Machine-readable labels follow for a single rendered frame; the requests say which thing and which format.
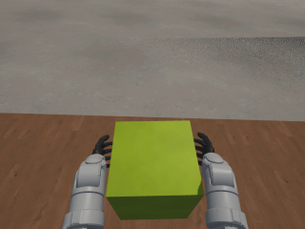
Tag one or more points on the right robot forearm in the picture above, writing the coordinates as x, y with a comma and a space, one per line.
223, 206

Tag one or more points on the left robot forearm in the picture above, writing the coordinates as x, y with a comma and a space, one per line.
87, 195

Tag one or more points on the robot right hand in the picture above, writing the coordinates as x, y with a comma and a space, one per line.
207, 146

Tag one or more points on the robot left hand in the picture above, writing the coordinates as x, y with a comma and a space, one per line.
99, 148

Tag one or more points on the carton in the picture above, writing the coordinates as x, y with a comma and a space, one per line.
154, 171

